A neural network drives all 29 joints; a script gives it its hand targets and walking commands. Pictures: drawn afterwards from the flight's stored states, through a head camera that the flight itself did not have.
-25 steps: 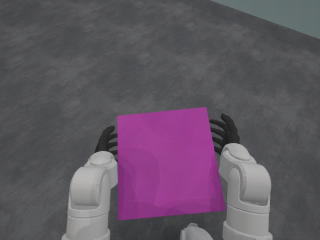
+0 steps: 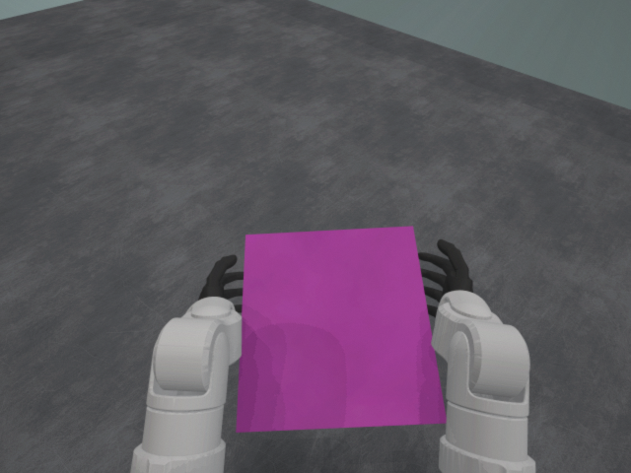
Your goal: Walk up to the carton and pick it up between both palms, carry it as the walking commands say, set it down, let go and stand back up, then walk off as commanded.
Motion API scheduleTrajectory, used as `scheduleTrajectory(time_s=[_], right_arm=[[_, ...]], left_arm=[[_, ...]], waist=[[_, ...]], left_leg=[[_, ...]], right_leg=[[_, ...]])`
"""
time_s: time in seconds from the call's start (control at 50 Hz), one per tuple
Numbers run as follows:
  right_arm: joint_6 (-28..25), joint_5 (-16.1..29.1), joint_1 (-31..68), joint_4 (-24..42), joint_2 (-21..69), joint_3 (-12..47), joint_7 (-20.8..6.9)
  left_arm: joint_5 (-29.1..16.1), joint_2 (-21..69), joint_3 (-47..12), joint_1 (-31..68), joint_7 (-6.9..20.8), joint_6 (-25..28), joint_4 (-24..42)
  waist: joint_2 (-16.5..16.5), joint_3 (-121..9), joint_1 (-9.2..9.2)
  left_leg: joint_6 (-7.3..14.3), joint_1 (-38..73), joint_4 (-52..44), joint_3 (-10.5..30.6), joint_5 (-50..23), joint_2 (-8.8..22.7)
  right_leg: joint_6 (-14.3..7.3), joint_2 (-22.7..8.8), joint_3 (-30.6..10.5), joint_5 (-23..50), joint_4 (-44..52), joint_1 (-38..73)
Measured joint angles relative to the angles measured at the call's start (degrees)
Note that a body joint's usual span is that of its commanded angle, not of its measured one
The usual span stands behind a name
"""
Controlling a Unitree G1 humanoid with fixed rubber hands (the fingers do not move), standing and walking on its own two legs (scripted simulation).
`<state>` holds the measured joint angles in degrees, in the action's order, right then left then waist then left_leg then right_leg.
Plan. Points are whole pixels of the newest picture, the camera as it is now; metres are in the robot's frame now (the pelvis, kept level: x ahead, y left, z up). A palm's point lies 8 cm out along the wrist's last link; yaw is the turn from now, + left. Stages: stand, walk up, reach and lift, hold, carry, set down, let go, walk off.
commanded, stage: carry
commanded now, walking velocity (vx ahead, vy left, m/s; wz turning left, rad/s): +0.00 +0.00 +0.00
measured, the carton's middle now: (333, 340) +0.30 -0.01 -0.01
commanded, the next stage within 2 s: hold in 1.48 s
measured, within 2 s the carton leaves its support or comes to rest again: neither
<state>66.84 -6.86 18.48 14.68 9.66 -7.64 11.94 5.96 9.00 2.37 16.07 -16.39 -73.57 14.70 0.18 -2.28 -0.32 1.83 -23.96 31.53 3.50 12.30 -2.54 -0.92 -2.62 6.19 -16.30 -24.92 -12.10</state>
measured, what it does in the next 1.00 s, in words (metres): steps on the spot: left foot, then right foot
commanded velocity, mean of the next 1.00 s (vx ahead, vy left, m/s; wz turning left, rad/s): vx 0.00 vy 0.00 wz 0.00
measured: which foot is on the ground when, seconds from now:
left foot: up 0.00-0.00, down 0.02-1.00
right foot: down 0.00-0.04, up 0.06-0.28, down 0.30-1.00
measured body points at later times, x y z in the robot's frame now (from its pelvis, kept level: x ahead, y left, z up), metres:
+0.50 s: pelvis +0.04 +0.01 -0.01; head +0.04 +0.00 +0.44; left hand +0.33 +0.14 +0.08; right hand +0.35 -0.13 +0.09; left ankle +0.05 +0.13 -0.74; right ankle -0.01 -0.08 -0.74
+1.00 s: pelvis -0.01 +0.03 -0.01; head -0.06 +0.03 +0.44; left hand +0.27 +0.16 +0.08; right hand +0.29 -0.12 +0.11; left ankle +0.05 +0.13 -0.74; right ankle -0.01 -0.08 -0.74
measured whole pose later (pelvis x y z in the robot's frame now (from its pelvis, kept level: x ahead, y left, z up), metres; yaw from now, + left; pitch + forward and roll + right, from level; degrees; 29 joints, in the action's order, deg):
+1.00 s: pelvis -0.01 +0.03 -0.01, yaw +0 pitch +1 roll -1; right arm 67.1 -7.5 19.4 6.5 10.0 -7.6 14.4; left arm 5.7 8.6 3.2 14.5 -15.7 -71.6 6.6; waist -1.0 -9.7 -0.3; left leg 1.2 -20.6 29.5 3.3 10.0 -2.1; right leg -1.2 -0.4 6.1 -15.4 -29.2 -15.2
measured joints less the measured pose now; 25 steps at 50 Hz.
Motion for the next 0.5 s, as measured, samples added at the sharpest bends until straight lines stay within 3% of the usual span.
scheduleTrajectory(time_s=[0.04, 0.14, 0.26, 0.3, 0.38, 0.5], right_arm=[[0.2, 0.0, 0.2, -0.1, 0.1, 0.0, 0.3], [0.2, -0.4, 0.9, -2.4, 0.3, 0.0, 0.9], [0.2, -0.5, 1.1, -2.5, 0.4, 0.0, 1.1], [0.1, -0.5, 1.1, -2.5, 0.4, 0.0, 1.2], [-0.1, -0.3, 1.1, -2.4, 0.4, 0.0, 1.3], [-0.2, -0.3, 1.1, -2.4, 0.4, 0.0, 1.8]], left_arm=[[0.0, 0.0, 0.0, 0.1, 0.0, 0.1, -0.3], [0.0, 0.0, 0.7, 0.3, -0.1, 0.3, -2.1], [0.0, 0.1, 0.9, 0.4, -0.2, 0.4, -2.2], [0.0, 0.1, 0.9, 0.4, -0.2, 0.5, -2.1], [-0.2, 0.1, 0.9, 0.2, -0.2, 1.0, -2.0], [-0.2, 0.1, 0.9, 0.3, 0.0, 1.7, -2.9]], waist=[[-1.2, -1.9, -0.04], [0.3, -3.6, -0.03], [-0.4, -2.1, -0.01], [-0.3, -2.3, 0.02], [-1.6, -2.3, 0.05], [-1.0, -3.8, 0.04]], left_leg=[[-0.2, 2.3, -3.1, 0.0, -5.9, 1.4], [-0.5, 2.7, -3.5, -0.1, -0.2, 0.7], [-0.5, 3.0, -4.2, -0.1, -0.4, 0.2], [-0.5, 3.0, -4.2, -0.2, -0.1, -0.5], [-0.6, 3.0, -3.2, -0.1, 0.1, -0.1], [-0.6, 3.0, -2.8, -0.1, -0.2, 0.2]], right_leg=[[0.8, 1.2, 0.0, -2.5, -2.4, -0.4], [3.2, 0.7, -0.1, -7.9, -6.2, -2.3], [3.7, 1.5, -0.1, -7.3, -5.3, -4.3], [3.7, 1.1, -0.2, -3.5, -3.6, -3.9], [0.0, 1.7, -0.1, -1.3, -2.9, -3.2], [-0.7, 2.0, -0.1, -1.7, -3.2, -3.2]])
